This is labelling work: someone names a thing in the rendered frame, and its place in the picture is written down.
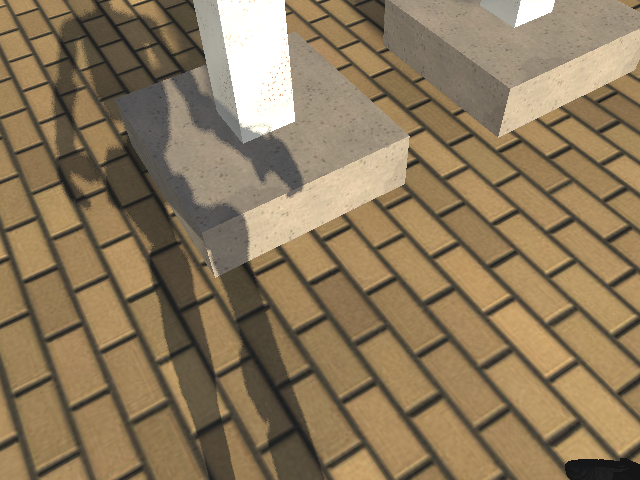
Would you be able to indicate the right robot hand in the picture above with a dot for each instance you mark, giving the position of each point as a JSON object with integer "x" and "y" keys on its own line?
{"x": 594, "y": 469}

